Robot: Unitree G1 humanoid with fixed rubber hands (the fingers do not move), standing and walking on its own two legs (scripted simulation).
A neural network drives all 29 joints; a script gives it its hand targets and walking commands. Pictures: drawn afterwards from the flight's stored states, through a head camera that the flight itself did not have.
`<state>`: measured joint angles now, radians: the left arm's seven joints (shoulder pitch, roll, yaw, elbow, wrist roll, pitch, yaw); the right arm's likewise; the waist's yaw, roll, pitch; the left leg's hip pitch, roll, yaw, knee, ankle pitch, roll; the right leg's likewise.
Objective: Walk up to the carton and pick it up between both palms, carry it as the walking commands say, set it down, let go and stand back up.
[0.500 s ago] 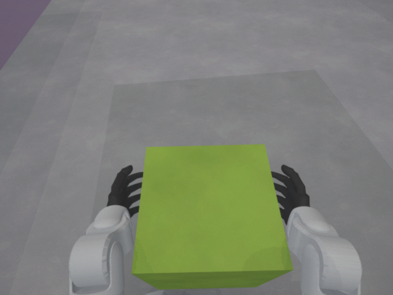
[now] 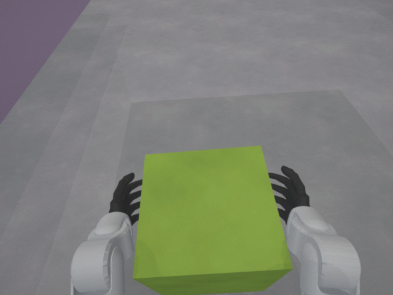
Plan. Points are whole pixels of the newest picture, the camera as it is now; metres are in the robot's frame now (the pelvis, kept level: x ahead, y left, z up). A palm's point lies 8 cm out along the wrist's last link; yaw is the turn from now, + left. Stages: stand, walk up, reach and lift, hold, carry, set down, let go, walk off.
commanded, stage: carry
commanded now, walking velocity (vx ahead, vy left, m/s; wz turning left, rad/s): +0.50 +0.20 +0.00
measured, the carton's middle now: (208, 228) +0.24 +0.01 +0.02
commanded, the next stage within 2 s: none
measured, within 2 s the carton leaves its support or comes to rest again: neither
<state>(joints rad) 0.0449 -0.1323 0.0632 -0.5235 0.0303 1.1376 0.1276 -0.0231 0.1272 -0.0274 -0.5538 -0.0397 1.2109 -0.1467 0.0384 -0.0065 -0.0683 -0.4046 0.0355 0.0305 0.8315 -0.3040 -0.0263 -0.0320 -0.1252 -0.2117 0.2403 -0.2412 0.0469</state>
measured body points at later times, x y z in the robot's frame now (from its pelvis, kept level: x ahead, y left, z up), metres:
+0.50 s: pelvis +0.38 +0.14 -0.02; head +0.39 +0.12 +0.43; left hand +0.64 +0.27 +0.06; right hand +0.62 -0.03 +0.06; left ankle +0.23 +0.20 -0.73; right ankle +0.41 +0.04 -0.75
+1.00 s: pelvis +0.73 +0.30 -0.01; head +0.81 +0.31 +0.44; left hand +1.01 +0.43 +0.04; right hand +0.98 +0.13 +0.05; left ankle +0.74 +0.38 -0.75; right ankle +0.67 +0.19 -0.68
